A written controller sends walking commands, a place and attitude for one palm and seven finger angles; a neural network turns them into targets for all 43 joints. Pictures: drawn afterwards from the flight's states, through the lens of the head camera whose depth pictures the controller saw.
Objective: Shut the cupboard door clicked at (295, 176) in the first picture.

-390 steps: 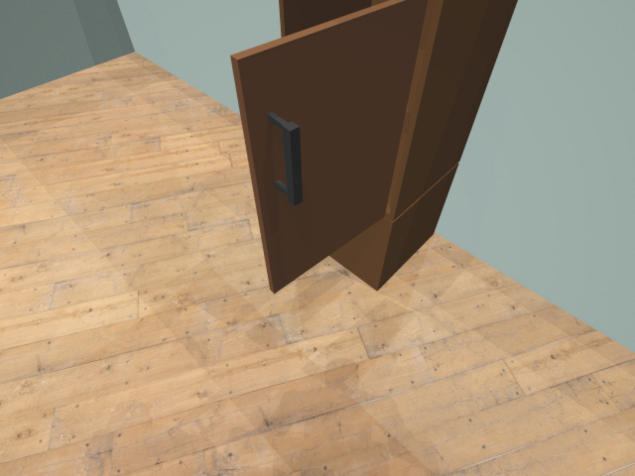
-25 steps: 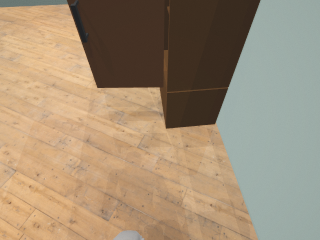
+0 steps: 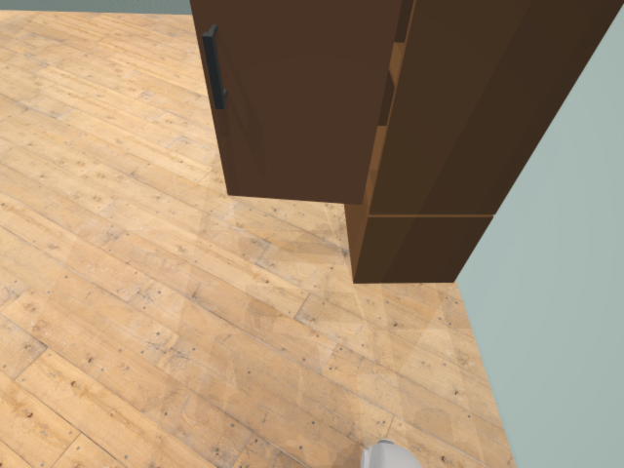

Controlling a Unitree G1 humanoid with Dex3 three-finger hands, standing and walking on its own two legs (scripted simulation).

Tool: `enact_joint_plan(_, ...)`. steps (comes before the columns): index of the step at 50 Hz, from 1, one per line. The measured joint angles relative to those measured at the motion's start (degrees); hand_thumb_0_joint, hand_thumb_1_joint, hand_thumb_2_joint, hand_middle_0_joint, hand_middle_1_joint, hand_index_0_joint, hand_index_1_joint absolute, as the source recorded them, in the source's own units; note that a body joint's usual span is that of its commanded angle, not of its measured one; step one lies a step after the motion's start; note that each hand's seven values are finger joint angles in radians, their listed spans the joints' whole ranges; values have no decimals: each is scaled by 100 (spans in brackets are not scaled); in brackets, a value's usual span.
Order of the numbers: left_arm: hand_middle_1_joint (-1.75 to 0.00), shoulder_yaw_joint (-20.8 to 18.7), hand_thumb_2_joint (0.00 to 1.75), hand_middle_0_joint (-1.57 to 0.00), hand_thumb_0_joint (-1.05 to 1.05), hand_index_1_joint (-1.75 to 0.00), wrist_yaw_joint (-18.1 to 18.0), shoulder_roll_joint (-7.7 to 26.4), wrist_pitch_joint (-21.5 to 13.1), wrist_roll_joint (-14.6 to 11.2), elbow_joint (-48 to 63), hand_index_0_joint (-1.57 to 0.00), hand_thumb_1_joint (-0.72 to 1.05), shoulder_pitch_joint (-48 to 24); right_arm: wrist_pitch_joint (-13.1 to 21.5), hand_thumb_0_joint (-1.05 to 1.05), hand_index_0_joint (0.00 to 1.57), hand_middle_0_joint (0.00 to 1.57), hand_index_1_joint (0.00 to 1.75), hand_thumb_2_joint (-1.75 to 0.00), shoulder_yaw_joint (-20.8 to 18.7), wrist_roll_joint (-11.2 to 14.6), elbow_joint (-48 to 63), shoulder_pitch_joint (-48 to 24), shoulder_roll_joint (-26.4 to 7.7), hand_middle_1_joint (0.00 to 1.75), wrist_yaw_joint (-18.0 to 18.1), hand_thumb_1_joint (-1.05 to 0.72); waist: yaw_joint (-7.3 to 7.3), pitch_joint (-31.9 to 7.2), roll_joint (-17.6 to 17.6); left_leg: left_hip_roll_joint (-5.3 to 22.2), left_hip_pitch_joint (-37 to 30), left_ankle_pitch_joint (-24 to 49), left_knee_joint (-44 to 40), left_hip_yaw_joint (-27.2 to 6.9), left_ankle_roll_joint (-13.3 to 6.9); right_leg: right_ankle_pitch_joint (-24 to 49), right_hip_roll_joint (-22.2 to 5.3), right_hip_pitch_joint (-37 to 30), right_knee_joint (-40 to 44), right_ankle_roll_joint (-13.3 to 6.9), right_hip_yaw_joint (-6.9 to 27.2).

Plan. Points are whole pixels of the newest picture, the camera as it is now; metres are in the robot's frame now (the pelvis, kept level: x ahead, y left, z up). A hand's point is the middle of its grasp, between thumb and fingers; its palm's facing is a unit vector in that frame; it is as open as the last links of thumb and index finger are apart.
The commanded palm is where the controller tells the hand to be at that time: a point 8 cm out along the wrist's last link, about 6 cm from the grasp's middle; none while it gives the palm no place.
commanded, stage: take the last steps up to it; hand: left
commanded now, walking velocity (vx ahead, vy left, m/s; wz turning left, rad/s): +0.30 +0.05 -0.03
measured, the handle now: (217, 68) +0.85 +0.26 +0.07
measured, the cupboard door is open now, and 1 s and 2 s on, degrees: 84 84 84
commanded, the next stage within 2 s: come to a stop and stand still in 0.72 s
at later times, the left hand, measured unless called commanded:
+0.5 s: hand (209, 414) +0.22 +0.17 -0.17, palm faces +0.08 -0.97 -0.21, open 7.1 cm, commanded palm none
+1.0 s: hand (205, 310) +0.40 +0.23 -0.18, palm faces +0.03 -0.98 -0.22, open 7.2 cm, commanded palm none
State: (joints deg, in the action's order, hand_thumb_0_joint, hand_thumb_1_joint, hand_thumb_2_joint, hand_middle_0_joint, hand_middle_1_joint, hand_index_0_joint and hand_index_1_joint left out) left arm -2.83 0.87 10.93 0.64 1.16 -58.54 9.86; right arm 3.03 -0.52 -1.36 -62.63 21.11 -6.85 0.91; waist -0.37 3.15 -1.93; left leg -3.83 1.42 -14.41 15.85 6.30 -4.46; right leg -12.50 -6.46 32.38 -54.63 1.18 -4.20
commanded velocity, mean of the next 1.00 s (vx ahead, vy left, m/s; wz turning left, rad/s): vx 0.14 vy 0.04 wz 0.00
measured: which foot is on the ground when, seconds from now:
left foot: down 0.00-0.20, up 0.22-0.64, down 0.66-1.00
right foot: up 0.00-0.18, down 0.20-0.66, up 0.68-0.96, down 0.98-1.00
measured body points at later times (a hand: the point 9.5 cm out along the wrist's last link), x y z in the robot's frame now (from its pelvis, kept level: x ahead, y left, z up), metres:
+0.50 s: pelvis +0.19 -0.02 +0.00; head +0.22 -0.02 +0.45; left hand +0.21 +0.22 -0.15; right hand +0.23 -0.25 -0.15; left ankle +0.26 +0.14 -0.70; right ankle +0.16 -0.11 -0.74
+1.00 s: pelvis +0.35 +0.04 -0.01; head +0.38 +0.04 +0.44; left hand +0.40 +0.28 -0.17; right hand +0.37 -0.20 -0.17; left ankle +0.34 +0.14 -0.74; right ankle +0.39 -0.08 -0.75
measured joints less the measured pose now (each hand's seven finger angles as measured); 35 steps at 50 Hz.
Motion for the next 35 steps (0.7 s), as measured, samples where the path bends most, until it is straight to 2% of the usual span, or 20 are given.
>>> enact_joint_plan(6,-30,50,90,-19,0,-30,19,-173,7,-13,178,-20,91,-467,3,1,20,20,30,-90,4,-49,-328,471,66,30,27,-90,277,94,77,-39,-439,-418,3,52,81,-3,133,-290,1130,-157,-103)
enact_joint_plan(9,-30,66,90,-19,0,-30,37,-233,-80,-11,307,-20,91,-618,-10,1,20,20,30,-90,-3,-48,-479,666,44,30,37,-90,362,147,173,81,-492,-885,452,66,189,-32,316,-775,1776,-299,-227)
enact_joint_plan(10,-30,68,90,-19,0,-30,37,-238,-165,-6,359,-20,91,-643,-22,1,20,20,30,-90,-10,-21,-528,734,56,30,32,-90,362,162,177,132,-357,-1125,930,48,223,142,352,-979,1990,-409,-250)
enact_joint_plan(11,-30,54,90,-19,0,-30,14,-263,-261,-4,390,-20,91,-675,-63,1,20,20,30,-90,-23,18,-572,712,55,30,21,-90,352,229,217,224,-44,-1244,1780,-10,249,113,390,-1006,1863,-482,-302)
enact_joint_plan(13,-30,57,90,-19,0,-30,-35,-315,-373,-49,420,-20,91,-629,-167,1,20,20,30,-90,-77,53,-590,584,19,30,-12,-90,351,309,279,321,803,-1324,3748,-255,288,-211,442,-1160,1734,-536,-423)
enact_joint_plan(14,-30,61,90,-19,0,-30,-64,-341,-387,-64,409,-20,91,-554,-217,1,20,20,30,-90,-116,44,-566,484,-15,30,-24,-90,338,305,305,386,1205,-1163,4402,-324,308,-289,477,-1283,1838,-532,-459)
enact_joint_plan(16,-30,56,90,-19,0,-30,-114,-386,-400,-70,317,-20,91,-345,-279,1,20,20,30,-90,-180,7,-454,233,-89,30,-38,-90,315,253,324,578,1882,-709,4925,-386,379,-223,546,-1548,2228,-470,-494)
enact_joint_plan(18,-30,-119,90,-20,-2,-30,-217,-369,-488,-157,268,-21,93,-134,-281,1,20,20,30,-90,-222,-21,-283,-10,-126,30,-54,-91,281,160,299,774,2390,-365,4776,-440,473,-113,603,-1798,2661,-470,-519)
enact_joint_plan(22,-30,-164,90,-20,-4,-30,-195,-124,-532,-60,48,-20,96,195,-254,1,20,20,30,-90,-293,-40,49,-470,-190,30,-112,-91,138,-26,198,994,2852,36,3761,-388,628,-24,587,-2235,3283,-435,-498)
enact_joint_plan(25,-30,-104,90,-20,-3,-30,-128,-70,-500,-30,-189,-20,95,466,-227,1,20,20,30,-90,-311,-36,240,-824,-274,30,-174,-91,13,-92,177,991,2850,213,2952,-320,676,-105,517,-2536,3500,-325,-458)
enact_joint_plan(30,-30,-32,90,-19,-1,-30,-91,-86,-415,2,-501,-20,93,944,-167,1,20,19,30,-90,-274,-21,461,-1363,-368,30,-250,-91,-230,-85,98,773,2447,279,1905,-141,606,-525,312,-2949,3395,-52,-397)
enact_joint_plan(32,-30,-20,90,-19,-1,-30,-88,-112,-353,-6,-592,-20,92,1159,-79,1,20,20,30,-90,-233,-35,561,-1499,-412,30,-252,-91,-293,-86,88,673,2068,404,1380,-31,532,-881,212,-2962,2989,70,-346)
enact_joint_plan(33,-30,-11,90,-19,-1,-30,-84,-142,-309,-19,-619,-20,92,1257,-4,1,20,20,30,-90,-219,-62,627,-1553,-451,30,-234,-91,-292,-95,143,680,1996,676,1311,-40,372,-1122,184,-2783,2468,43,-343)
enact_joint_plan(35,-30,7,90,-19,0,-30,-99,-105,-187,-27,-672,-20,91,1222,71,1,20,20,30,-90,-187,-78,702,-1652,-378,30,-149,-91,-287,29,5,579,2030,458,1734,75,188,-1611,108,-2149,806,-89,-59)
